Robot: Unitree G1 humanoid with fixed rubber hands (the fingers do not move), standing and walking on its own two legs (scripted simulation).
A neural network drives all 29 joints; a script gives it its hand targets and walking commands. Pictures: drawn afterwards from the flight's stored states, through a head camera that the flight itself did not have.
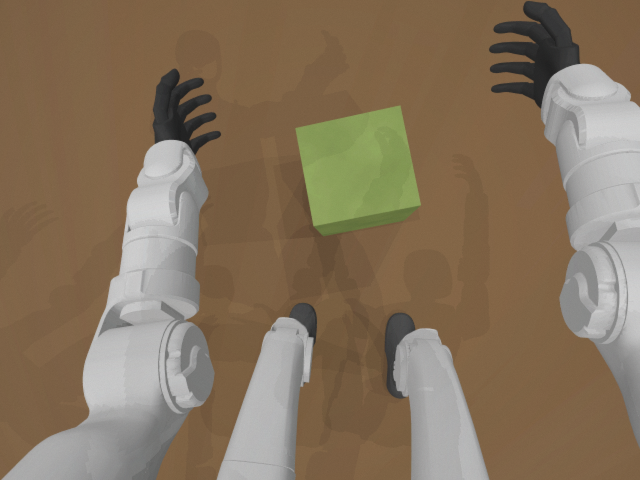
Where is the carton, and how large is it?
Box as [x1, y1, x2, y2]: [295, 106, 420, 235]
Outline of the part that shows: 400,106 390,107 295,128 313,225 323,235 403,220 420,205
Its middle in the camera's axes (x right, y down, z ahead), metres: +0.09 -0.15 +0.87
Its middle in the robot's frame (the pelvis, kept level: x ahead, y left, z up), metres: +0.54 +0.03 -0.53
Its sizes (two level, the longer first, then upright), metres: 0.210 0.200 0.250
